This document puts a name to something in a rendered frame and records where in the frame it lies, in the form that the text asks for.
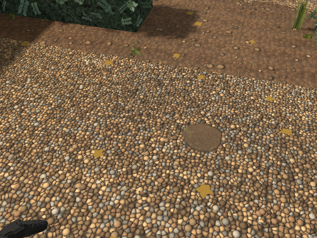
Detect left robot hand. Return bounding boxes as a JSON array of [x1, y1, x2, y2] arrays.
[[0, 219, 48, 238]]

